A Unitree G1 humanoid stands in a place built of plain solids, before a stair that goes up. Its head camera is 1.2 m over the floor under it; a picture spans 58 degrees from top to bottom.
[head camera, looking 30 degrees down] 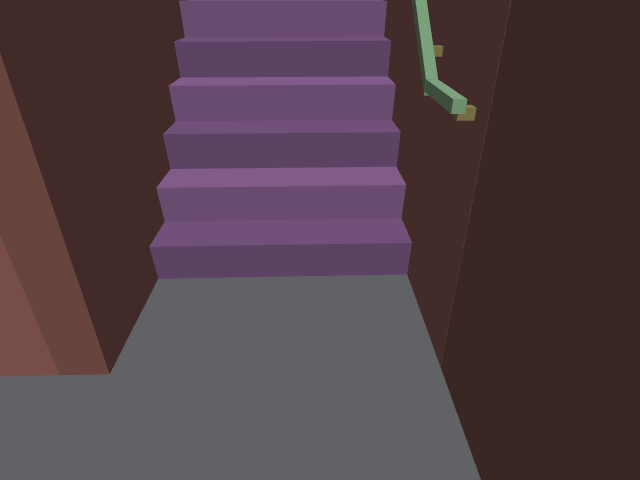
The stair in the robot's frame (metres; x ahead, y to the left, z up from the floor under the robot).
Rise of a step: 0.19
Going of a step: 0.23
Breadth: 1.20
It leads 2 degrees to the left of straight ahead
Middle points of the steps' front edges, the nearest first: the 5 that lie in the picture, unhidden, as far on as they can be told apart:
1.70 0.18 0.19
1.93 0.18 0.38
2.16 0.19 0.57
2.39 0.20 0.76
2.62 0.20 0.95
